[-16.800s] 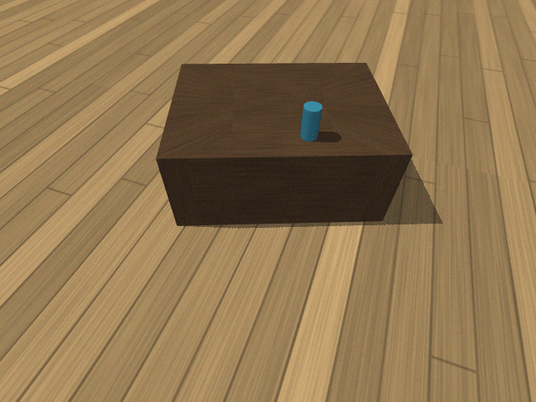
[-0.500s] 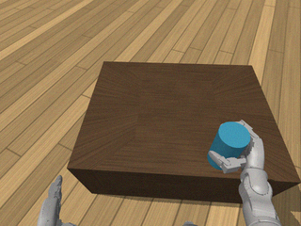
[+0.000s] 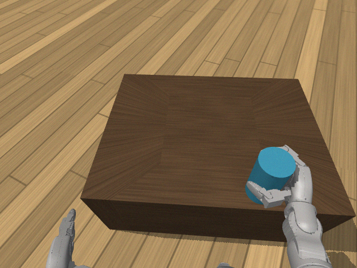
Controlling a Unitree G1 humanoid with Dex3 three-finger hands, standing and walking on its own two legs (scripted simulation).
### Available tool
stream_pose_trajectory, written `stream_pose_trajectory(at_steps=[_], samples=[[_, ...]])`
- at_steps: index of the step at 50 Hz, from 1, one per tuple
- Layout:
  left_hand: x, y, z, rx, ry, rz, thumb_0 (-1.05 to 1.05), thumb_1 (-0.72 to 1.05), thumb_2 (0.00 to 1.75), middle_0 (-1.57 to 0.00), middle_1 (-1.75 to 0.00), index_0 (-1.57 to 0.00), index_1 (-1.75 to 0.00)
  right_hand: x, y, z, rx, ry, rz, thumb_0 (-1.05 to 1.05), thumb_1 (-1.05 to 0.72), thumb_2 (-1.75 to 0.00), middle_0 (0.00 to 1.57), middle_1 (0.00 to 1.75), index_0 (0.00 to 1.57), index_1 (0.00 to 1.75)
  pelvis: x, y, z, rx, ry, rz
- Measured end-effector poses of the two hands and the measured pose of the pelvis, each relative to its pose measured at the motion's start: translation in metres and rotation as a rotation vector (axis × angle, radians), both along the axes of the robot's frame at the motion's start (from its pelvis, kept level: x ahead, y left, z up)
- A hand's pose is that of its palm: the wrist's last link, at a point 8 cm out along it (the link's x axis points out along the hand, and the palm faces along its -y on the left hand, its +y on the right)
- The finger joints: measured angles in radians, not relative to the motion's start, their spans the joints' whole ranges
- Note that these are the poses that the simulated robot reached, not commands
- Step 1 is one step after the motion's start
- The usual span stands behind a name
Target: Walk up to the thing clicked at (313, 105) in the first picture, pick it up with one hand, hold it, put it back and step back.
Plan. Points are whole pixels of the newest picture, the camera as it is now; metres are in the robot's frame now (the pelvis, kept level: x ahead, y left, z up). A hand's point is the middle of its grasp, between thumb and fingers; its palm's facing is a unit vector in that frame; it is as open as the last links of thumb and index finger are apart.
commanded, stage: hold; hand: right
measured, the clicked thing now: (267, 177) +0.33 -0.18 +0.02
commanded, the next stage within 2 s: crouch in 1.10 s
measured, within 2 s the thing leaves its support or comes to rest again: neither
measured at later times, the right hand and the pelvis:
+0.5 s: hand (266, 173) +0.33 -0.17 +0.03, palm faces +0.17 +0.98 -0.02, open 10.0 cm; pelvis +0.00 +0.00 +0.00, yaw +0 degrees
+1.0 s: hand (268, 175) +0.33 -0.18 +0.02, palm faces +0.18 +0.98 -0.03, open 10.0 cm; pelvis +0.00 +0.00 +0.00, yaw +0 degrees
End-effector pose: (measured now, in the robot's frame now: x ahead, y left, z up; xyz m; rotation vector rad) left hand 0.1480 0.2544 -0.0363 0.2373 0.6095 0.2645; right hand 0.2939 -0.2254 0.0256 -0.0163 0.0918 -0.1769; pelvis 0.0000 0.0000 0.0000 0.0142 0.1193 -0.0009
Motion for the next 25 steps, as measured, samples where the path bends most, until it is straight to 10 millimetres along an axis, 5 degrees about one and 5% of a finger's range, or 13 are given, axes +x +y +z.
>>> stream_pose_trajectory(at_steps=[25], samples=[[-0.0019, -0.0004, -0.0016, -0.003, 0.004, 0.004, -0.01, -0.52, 0.05, -0.06, -0.05, -0.06, -0.05, 0.0069, 0.0034, 0.0033, 0.0, -0.009, 0.003, 0.01, 0.42, -1.13, 0.66, 1.07, 0.72, 1.1, 0.0001, 0.0006, 0.0003, -0.002, 0.002, 0.0]])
